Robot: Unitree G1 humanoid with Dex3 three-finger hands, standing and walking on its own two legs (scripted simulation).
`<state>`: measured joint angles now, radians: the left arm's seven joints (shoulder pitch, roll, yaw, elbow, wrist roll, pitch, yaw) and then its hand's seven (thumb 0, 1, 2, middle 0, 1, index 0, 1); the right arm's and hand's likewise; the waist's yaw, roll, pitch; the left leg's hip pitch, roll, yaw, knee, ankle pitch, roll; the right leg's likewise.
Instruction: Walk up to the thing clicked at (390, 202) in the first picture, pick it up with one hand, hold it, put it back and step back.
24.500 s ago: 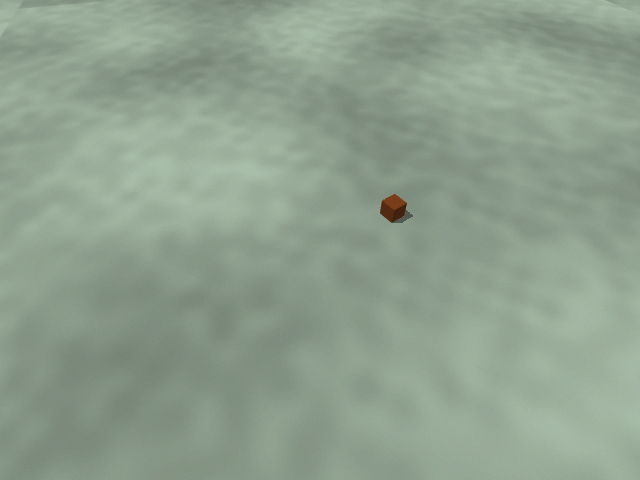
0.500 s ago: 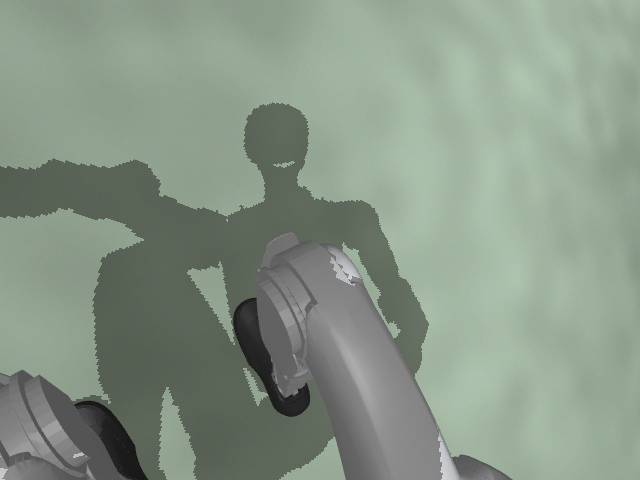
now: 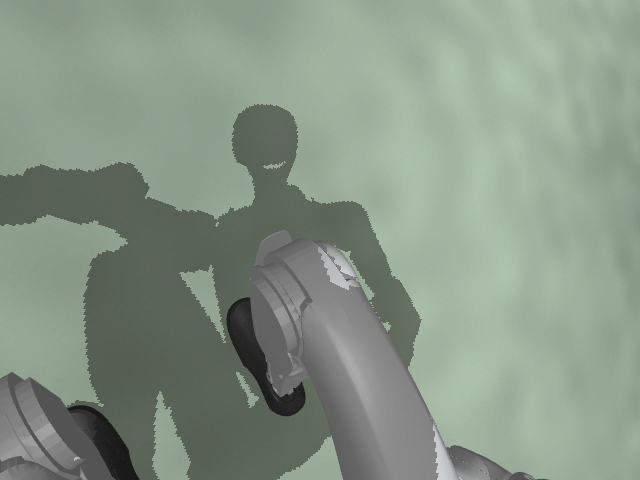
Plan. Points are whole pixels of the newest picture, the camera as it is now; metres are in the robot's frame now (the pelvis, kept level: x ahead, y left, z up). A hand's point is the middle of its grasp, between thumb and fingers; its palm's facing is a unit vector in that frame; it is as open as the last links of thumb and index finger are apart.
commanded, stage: open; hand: left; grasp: from above
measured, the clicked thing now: out of the picture +0.47 +0.29 -0.28
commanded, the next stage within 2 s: withdraw in 0.94 s
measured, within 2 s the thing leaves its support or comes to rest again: rests again in 1.30 s
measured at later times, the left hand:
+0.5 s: hand out of the picture +0.46 +0.28 -0.24, palm faces -0.07 -0.44 -0.89, open 11.3 cm
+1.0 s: hand out of the picture +0.46 +0.28 -0.24, palm faces -0.07 -0.44 -0.90, open 12.6 cm
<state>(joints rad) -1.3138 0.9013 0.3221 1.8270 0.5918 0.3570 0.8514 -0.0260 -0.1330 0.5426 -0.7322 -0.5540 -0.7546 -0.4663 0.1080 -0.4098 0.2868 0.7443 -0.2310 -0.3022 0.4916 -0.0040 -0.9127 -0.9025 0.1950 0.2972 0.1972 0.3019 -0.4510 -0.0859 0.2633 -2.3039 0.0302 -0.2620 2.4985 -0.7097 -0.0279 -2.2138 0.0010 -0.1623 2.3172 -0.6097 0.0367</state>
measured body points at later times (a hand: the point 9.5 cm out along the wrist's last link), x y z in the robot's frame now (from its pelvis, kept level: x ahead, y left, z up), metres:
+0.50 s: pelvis +0.00 +0.00 -0.01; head +0.29 +0.08 +0.32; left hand +0.47 +0.30 -0.19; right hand -0.01 -0.25 -0.06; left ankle +0.07 +0.13 -0.28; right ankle +0.13 -0.12 -0.28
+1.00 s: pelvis +0.00 +0.00 -0.01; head +0.29 +0.08 +0.32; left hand +0.46 +0.30 -0.19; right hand -0.01 -0.25 -0.06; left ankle +0.07 +0.13 -0.28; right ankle +0.13 -0.12 -0.28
